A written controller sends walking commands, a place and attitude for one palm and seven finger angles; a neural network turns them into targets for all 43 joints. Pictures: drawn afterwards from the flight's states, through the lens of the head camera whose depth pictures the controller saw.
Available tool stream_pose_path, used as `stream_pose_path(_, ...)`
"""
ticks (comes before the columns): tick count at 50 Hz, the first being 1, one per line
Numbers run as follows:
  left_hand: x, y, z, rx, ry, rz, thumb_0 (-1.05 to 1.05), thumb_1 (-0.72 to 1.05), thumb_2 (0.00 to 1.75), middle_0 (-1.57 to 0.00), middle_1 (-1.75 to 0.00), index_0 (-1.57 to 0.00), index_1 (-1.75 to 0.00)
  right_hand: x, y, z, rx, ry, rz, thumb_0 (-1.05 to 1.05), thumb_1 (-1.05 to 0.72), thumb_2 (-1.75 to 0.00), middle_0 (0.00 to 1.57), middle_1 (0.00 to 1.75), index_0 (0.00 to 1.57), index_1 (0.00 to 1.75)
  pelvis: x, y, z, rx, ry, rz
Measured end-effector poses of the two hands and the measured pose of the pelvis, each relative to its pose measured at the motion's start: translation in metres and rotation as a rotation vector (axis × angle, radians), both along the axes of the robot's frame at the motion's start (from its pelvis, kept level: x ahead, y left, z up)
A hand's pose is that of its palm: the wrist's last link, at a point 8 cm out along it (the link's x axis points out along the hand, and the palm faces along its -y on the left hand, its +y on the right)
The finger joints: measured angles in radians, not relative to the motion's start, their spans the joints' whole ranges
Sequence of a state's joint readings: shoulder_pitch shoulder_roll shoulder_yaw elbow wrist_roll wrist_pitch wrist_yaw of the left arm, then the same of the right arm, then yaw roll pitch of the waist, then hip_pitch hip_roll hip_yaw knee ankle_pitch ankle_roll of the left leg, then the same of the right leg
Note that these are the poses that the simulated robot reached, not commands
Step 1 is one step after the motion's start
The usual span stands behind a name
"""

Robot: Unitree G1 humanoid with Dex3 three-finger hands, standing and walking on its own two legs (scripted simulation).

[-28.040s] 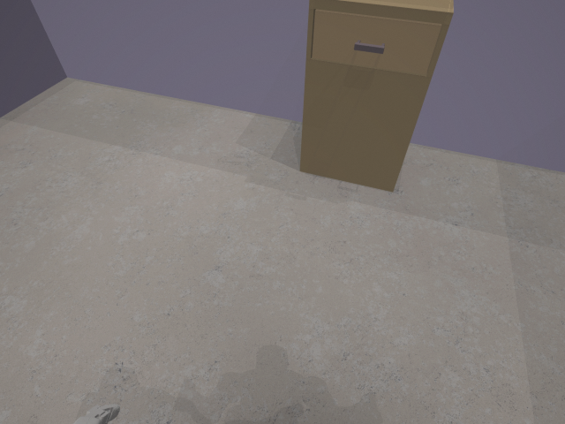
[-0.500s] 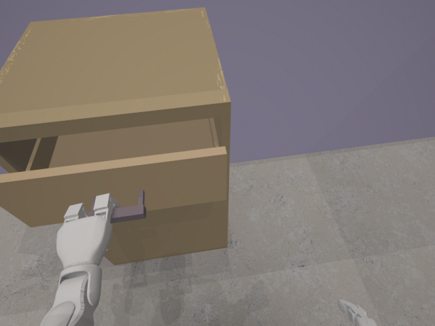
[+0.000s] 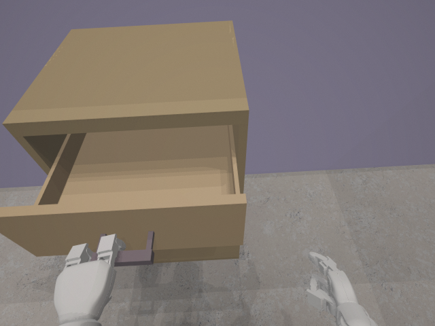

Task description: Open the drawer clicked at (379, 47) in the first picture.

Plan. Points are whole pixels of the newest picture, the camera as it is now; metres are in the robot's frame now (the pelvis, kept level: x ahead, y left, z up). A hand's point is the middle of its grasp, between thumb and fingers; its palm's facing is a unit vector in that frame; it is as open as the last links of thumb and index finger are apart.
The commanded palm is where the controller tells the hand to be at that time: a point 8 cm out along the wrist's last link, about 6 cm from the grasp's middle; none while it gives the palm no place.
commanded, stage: pull the drawer open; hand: left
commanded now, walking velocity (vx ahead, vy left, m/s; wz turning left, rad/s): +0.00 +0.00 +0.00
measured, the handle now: (125, 248) +0.25 +0.21 -0.01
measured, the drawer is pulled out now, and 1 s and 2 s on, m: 0.20 0.28 0.27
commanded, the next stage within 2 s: open the thumb to release the handle in 0.26 s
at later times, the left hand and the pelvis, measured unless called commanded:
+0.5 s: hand out of the picture +0.10 +0.23 -0.02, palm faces +0.01 -0.05 -1.00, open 7.0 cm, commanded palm +0.08 +0.24 +0.03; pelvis -0.03 -0.01 -0.03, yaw +2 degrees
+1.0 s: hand out of the picture +0.11 +0.24 -0.03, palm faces -0.04 -0.09 -1.00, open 13.4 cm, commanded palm +0.09 +0.24 +0.02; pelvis -0.04 -0.01 -0.01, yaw +2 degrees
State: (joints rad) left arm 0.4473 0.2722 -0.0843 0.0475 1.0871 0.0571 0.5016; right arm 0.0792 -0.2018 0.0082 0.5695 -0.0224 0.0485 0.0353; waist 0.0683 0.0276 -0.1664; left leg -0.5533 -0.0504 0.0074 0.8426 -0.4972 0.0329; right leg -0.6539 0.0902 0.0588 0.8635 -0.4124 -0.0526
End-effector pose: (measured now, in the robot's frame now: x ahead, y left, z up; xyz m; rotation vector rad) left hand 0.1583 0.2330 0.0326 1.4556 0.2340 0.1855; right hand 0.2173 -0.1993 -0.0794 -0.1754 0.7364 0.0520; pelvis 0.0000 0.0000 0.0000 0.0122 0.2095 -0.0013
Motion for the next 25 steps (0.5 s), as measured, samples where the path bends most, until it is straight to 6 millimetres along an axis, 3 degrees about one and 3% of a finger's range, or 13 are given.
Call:
stream_pose_path(19, -0.079, -0.011, 0.003, -0.013, 0.046, -0.011, 0.01, 0.74, 0.82, -0.35, -1.31, -0.18, -1.19, -0.027, -0.016, -0.032, -0.032, 0.055, 0.041, 0.01, -0.91, -0.90, 0.20, 0.30, 0.20, 0.30, -0.013, -0.007, -0.018, 0.015, 0.028, -0.001)
stream_pose_path(25, -0.082, -0.009, -0.003, 0.053, -0.036, -0.057, -0.02, 0.67, 0.92, -0.38, -1.32, -0.16, -1.17, -0.027, -0.014, -0.048, -0.070, 0.065, 0.069, 0.01, -0.91, -0.90, 0.20, 0.30, 0.20, 0.30, -0.028, -0.011, -0.029, 0.015, 0.043, 0.032)
